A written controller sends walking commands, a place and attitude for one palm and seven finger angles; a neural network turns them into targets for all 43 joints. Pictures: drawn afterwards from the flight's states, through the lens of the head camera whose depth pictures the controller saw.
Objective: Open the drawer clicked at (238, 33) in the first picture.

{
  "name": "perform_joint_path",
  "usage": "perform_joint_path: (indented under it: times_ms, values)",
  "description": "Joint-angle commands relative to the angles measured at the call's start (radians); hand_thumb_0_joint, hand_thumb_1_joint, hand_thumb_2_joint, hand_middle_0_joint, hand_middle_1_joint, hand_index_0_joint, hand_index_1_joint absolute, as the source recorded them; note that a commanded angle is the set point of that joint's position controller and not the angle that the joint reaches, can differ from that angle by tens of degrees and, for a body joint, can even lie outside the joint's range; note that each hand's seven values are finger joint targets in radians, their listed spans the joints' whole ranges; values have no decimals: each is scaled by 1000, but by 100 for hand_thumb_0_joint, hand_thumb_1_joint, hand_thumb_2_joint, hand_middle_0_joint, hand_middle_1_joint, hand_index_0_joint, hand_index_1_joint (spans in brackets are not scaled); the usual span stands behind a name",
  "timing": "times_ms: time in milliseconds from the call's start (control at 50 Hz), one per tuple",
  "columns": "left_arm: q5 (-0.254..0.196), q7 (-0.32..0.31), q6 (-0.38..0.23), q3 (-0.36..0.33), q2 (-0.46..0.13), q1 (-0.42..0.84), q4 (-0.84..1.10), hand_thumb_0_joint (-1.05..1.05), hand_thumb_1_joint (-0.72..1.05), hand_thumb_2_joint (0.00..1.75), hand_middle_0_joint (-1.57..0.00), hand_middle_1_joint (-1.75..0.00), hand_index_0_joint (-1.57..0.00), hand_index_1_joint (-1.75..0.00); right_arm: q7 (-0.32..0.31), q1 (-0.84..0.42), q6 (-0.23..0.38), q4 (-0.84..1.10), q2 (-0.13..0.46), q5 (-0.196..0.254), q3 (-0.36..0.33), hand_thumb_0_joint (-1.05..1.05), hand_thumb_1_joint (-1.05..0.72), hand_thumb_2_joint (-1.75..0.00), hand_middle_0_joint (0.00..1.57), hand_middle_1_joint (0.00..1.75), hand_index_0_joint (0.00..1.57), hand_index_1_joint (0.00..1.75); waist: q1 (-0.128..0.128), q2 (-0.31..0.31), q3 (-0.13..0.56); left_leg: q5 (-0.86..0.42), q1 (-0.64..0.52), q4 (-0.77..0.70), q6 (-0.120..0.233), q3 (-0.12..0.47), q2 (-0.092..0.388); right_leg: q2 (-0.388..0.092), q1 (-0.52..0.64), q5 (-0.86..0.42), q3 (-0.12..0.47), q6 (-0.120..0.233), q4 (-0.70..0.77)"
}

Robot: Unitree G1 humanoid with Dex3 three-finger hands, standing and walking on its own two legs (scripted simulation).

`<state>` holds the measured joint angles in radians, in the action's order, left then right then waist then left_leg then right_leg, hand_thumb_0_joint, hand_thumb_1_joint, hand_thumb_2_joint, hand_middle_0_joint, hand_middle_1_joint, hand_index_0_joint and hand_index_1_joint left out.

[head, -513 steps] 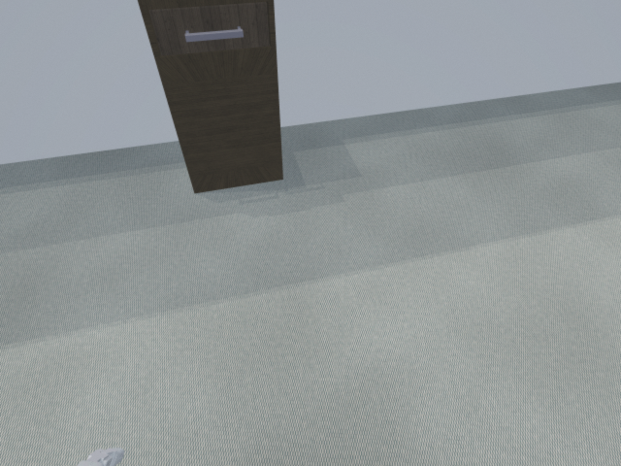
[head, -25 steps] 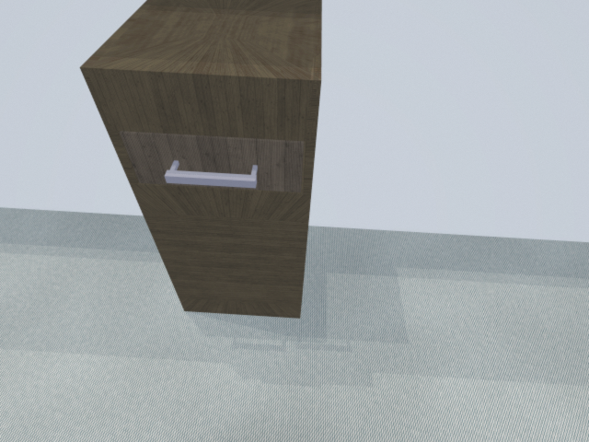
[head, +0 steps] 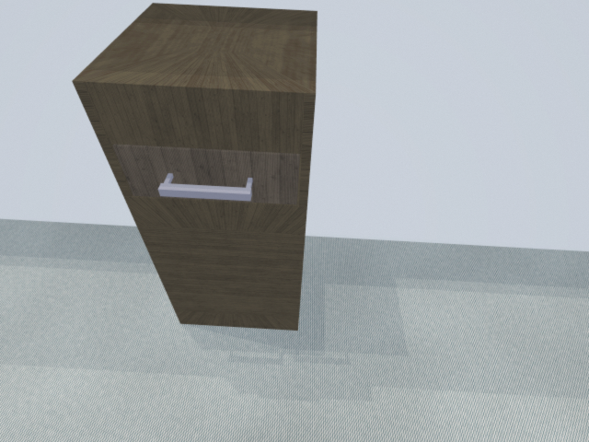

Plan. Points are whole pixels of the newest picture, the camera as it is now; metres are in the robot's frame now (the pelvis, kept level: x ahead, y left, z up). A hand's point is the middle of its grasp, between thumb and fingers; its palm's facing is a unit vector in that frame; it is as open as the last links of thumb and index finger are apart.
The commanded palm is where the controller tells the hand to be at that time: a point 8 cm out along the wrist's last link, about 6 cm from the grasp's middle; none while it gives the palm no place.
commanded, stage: shuffle to correct the standing spot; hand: left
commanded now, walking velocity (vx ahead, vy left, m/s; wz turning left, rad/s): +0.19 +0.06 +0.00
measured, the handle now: (207, 185) +0.61 +0.23 -0.04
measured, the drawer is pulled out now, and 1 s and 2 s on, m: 0.00 0.00 0.00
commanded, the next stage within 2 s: come to a stop and stand still in 0.32 s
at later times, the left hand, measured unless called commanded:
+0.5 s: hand out of the picture +0.16 +0.20 -0.17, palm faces -0.02 -0.98 -0.18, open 7.3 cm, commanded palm none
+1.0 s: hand (163, 424) +0.18 +0.23 -0.19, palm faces +0.03 -0.98 -0.21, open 7.3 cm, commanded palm none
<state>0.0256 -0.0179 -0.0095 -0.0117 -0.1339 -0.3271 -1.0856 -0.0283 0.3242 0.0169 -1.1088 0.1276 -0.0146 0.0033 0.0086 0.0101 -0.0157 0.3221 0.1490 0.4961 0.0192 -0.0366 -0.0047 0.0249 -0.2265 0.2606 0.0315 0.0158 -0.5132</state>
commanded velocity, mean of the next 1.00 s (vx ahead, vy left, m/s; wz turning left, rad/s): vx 0.00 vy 0.04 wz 0.00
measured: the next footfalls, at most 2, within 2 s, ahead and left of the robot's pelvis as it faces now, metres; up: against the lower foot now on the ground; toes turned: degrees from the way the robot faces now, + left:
right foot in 0.58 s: +0.27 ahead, -0.10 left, +0.00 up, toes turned -5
left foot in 0.90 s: +0.15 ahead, +0.14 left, +0.00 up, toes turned -1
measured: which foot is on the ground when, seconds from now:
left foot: down 0.00-0.60, up 0.62-0.88, down 0.90-1.00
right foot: down 0.00-0.22, up 0.24-0.56, down 0.58-0.94, up 0.96-1.00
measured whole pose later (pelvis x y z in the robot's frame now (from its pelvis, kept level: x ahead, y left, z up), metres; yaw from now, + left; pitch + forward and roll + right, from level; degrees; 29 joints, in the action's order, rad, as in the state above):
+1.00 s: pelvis +0.13 +0.04 -0.02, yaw -1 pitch -3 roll +0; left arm 0.03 -0.02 0.06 -0.02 -0.18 -0.25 -0.96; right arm -0.01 0.21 -0.04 -0.89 0.18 -0.02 -0.05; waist 0.01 0.01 -0.02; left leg 0.34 0.31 0.70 0.02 -0.09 0.02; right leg -0.06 -0.44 0.31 -0.05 0.02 -0.79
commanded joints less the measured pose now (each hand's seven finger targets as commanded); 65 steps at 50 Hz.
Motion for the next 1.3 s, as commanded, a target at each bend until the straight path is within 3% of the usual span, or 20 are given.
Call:
perform_joint_path:
  times_ms: [0, 100, 140, 160, 200, 220, 260, 440, 500, 540, 580, 660, 820, 860, 880, 920, 1000, 1060, 1100, 1280]
  values:
    - [0, 3, -11, -27, -93, -94, 41, 0, 90, 90, -20, -30, -20, -30, 5, 66, 4, 38, 99, -9, -20, 0, -90, -90, 20, 30, 20, 30, 13, 32, -158, 187, 198, -80, 50, 82, 67, -104, -34, 240, 165, 82, 138]
    - [-5, -4, -23, -60, -136, -160, 38, 0, 90, 90, -20, -30, -20, -30, 8, 75, 22, 61, 67, -9, -16, 0, -90, -90, 20, 30, 20, 30, 17, 162, -94, 102, 277, 157, 25, -21, 12, -267, 77, 200, 363, 189, 236]
    - [-3, -4, -23, -61, -125, -120, 50, 0, 90, 90, -20, -30, -20, -30, 10, 123, 32, 40, 56, -6, -12, 0, -90, -90, 20, 30, 20, 30, -18, 91, -83, 65, 127, 18, 29, -19, 24, -229, -9, 77, 253, 175, 141]
    - [-5, 1, -22, -54, -97, -92, 59, 0, 90, 90, -20, -30, -20, -30, 9, 182, 39, 18, 70, -6, -14, 0, -90, -90, 20, 30, 20, 30, -42, 9, -75, -15, -2, -69, 45, 23, 56, -146, -101, 46, 139, 136, 28]
    - [1, 5, -32, -33, -37, 36, 109, 0, 90, 90, -20, -30, -20, -30, -9, 363, 45, -45, 156, -16, -33, 0, -90, -90, 20, 30, 20, 30, -118, -327, -150, -339, -239, -256, 184, 400, 352, 12, -502, 273, -111, 44, -460]
    - [4, 2, -38, -38, -67, 78, 122, 0, 90, 90, -20, -30, -20, -30, -14, 378, 43, -51, 128, -11, -19, 0, -90, -90, 20, 30, 20, 30, -113, -208, -188, -456, -221, -242, 242, 418, 394, -43, -557, 267, -55, 53, -585]
    - [0, 18, -42, -40, -41, 83, 116, 0, 90, 90, -20, -30, -20, -30, -14, 288, 58, -15, 104, -13, -11, 0, -90, -90, 20, 30, 20, 30, -68, -51, -176, -541, -182, -236, 257, 303, 351, -96, -555, 180, -47, 42, -660]
    - [-9, 38, -28, -21, -16, 217, 155, 0, 90, 90, -20, -30, -20, -30, -22, 264, 68, -47, 100, -13, -3, 0, -90, -90, 20, 30, 20, 30, -45, -132, -133, -869, -133, -235, 155, 19, 199, -47, -340, -28, -178, 43, -274]
    - [-9, 12, -30, -26, -54, 45, 100, 0, 90, 90, -20, -30, -20, -30, -28, 211, 48, -38, 141, -2, -18, 0, -90, -90, 20, 30, 20, 30, 39, -101, -9, -1031, -132, -42, 104, 23, 206, -22, -55, -143, -145, 51, -101]
    - [-6, -11, -43, -48, -169, -73, 66, 0, 90, 90, -20, -30, -20, -30, -19, 206, 44, -24, 134, 16, -27, 0, -90, -90, 20, 30, 20, 30, 85, -12, 66, -727, 57, 162, 43, 26, 137, -133, 257, -576, -43, 73, -22]
    - [-10, -24, -37, -69, -258, -157, 53, 0, 90, 90, -20, -30, -20, -30, -20, 275, 32, -6, 73, 30, -47, 0, -90, -90, 20, 30, 20, 30, 60, 130, 218, 334, 202, 616, -2, 16, -51, -503, 370, -1313, 239, 287, -18]
    - [-4, -39, -3, -55, -152, 122, 133, 0, 90, 90, -20, -30, -20, -30, -10, 147, -36, 21, 14, 9, -44, 0, -90, -90, 20, 30, 20, 30, -23, 130, 39, 272, 199, 619, -22, 65, 51, -402, -84, -679, 97, 234, 130]
    - [5, -19, 31, -80, -191, 155, 178, 0, 90, 90, -20, -30, -20, -30, 10, 146, -34, 73, 29, -1, -55, 0, -90, -90, 20, 30, 20, 30, -49, 138, 50, -9, 16, 128, -33, -50, 9, -279, -232, 33, 79, 124, 162]
    - [-9, -8, 49, -63, -122, 145, 202, 0, 90, 90, -20, -30, -20, -30, 8, 144, -24, 94, 109, -10, -66, 0, -90, -90, 20, 30, 20, 30, -53, -135, -27, 64, 41, -143, 23, 154, 143, -136, -334, 234, -16, 34, -34]
    - [-23, -38, 30, -36, -150, 59, 158, 0, 90, 90, -20, -30, -20, -30, 7, -45, -34, 201, 210, 5, -94, 0, -90, -90, 20, 30, 20, 30, -23, -316, 113, -61, 161, -32, -3, -65, 173, -104, -80, 56, -102, 17, -177]
    - [-1, -21, 60, -27, -162, 38, 207, 0, 90, 90, -20, -30, -20, -30, 24, -204, -40, 332, 199, -17, -69, 0, -90, -90, 20, 30, 20, 30, 34, -492, -5, 356, 430, -241, 68, 159, 191, -27, -70, 109, -137, 14, -345]
    - [4, -5, 35, -25, -133, -45, 188, 0, 90, 90, -20, -30, -20, -30, 22, -184, -44, 366, 209, -15, -63, 0, -90, -90, 20, 30, 20, 30, 50, -58, -134, 370, 495, -165, 82, 162, 197, -43, -45, 95, -81, 7, -214]
    - [4, -3, 4, -11, -174, 3, 207, 0, 90, 90, -20, -30, -20, -30, 23, -59, -32, 344, 149, -2, -46, 0, -90, -90, 20, 30, 20, 30, -35, 33, -87, 136, 189, 6, 35, 61, 39, -161, -268, 270, 178, 76, 112]
    - [-5, -5, -11, -15, -198, 62, 207, 0, 90, 90, -20, -30, -20, -30, 22, -6, -29, 306, 147, -1, -44, 0, -90, -90, 20, 30, 20, 30, -67, 184, -13, 36, 40, 59, 24, 25, 37, -175, -308, 277, 186, 78, 162]
    - [-10, -4, -7, -1, -147, -19, 113, 0, 90, 90, -20, -30, -20, -30, 15, -32, 14, 209, 182, -4, -25, 0, -90, -90, 20, 30, 20, 30, -1, -27, -9, 45, 132, -234, 48, 121, 131, -101, -56, -6, 25, 25, 56]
